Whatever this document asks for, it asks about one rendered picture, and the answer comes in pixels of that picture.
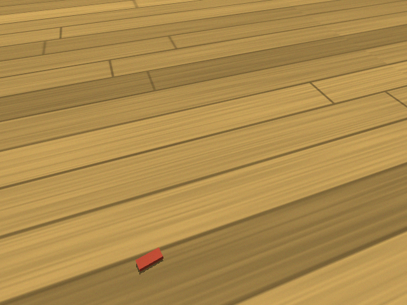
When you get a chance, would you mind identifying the small box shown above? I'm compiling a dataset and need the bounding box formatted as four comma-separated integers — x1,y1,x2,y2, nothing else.
135,247,163,271

